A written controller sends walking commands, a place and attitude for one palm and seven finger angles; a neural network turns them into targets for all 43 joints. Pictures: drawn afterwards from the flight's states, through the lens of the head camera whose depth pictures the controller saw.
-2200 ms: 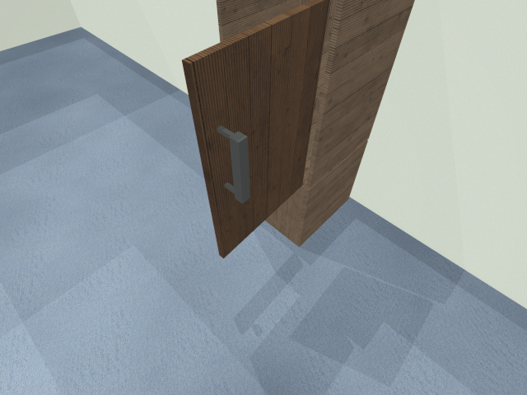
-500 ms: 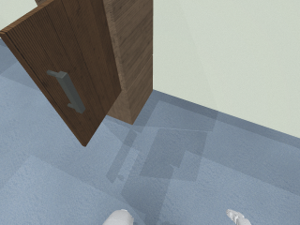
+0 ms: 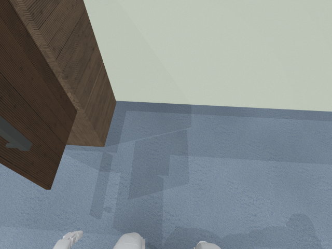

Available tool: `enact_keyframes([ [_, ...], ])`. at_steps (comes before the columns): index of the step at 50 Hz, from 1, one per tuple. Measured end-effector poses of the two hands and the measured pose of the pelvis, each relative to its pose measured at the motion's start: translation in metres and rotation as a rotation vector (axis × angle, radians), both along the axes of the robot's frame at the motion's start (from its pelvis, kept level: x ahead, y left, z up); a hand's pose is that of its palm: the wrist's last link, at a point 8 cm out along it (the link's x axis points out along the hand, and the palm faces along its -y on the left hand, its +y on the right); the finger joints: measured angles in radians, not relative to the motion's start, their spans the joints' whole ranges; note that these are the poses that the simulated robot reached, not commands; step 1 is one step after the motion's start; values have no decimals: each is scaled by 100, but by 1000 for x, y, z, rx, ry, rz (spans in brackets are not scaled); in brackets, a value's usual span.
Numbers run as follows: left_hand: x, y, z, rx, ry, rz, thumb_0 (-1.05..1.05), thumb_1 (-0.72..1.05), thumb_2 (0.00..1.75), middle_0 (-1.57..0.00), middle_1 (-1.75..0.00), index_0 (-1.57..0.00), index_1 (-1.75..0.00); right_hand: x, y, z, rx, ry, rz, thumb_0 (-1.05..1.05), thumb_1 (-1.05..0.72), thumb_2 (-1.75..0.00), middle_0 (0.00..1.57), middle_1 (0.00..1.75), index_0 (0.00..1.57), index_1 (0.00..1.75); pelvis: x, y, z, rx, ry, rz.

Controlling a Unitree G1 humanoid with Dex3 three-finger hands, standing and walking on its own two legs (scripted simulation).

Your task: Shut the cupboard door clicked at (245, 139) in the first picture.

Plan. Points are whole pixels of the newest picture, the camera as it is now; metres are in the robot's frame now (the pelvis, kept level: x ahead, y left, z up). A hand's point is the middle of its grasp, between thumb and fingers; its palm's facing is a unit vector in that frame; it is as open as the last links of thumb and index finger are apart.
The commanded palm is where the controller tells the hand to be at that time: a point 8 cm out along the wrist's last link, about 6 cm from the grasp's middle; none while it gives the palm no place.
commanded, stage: walk around to get in front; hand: left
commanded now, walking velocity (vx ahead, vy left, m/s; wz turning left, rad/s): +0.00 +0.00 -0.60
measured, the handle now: out of the picture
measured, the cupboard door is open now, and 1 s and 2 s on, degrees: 93 93 93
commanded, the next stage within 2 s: none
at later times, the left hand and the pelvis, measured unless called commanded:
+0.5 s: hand (122, 230) +0.17 +0.14 -0.15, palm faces -0.32 -0.91 -0.26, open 7.4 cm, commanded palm none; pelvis +0.00 -0.02 +0.00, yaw -19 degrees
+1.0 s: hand (140, 216) +0.21 +0.09 -0.15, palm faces -0.56 -0.81 -0.20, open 7.4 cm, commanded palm none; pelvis +0.01 -0.02 +0.02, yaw -37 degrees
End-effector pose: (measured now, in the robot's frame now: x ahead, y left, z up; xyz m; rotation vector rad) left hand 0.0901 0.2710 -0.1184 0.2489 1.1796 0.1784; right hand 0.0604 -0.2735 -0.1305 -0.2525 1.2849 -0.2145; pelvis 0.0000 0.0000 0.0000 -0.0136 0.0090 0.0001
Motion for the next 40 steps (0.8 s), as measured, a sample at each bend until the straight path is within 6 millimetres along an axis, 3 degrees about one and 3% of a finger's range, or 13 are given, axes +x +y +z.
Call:
enact_keyframes([
  [4,8,-10,-3,-22,36,-54,1,91,89,-20,-30,-20,-30,-11,-2,13,-15,-22,-59,1,-91,-89,20,29,20,30,0,3,7,21,6,-53],
  [9,27,-17,-17,-75,51,-111,1,90,89,-20,-30,-20,-30,-31,11,18,-36,-58,-107,1,-91,-89,20,29,19,30,3,13,2,6,17,-115],
  [15,59,-38,-4,-107,17,-177,1,91,89,-20,-30,-20,-30,-69,24,26,4,19,-160,1,-91,-89,20,29,20,30,5,4,16,-11,19,-182],
  [19,78,-61,4,-95,-1,-254,1,91,89,-20,-30,-20,-30,-88,20,17,43,26,-237,1,-90,-89,20,29,20,30,5,-8,16,-16,19,-244],
  [23,92,-81,0,-49,-31,-329,1,91,89,-20,-30,-20,-30,-104,2,-4,69,22,-324,1,-90,-89,20,30,20,30,4,-23,1,14,16,-306],
  [31,83,-93,4,-24,47,-382,1,91,89,-20,-30,-20,-30,-88,-17,12,33,-63,-407,1,-91,-89,20,29,20,30,3,-25,13,29,3,-403],
  [36,88,-89,-7,-50,83,-414,1,90,89,-20,-30,-21,-30,-73,-13,22,-3,-134,-433,1,-91,-89,20,29,20,30,10,-16,11,22,10,-461],
  [40,102,-88,-17,-72,96,-446,1,90,89,-20,-30,-20,-30,-79,-4,26,-39,-150,-438,1,-91,-89,20,29,20,30,15,-9,7,1,19,-510],
])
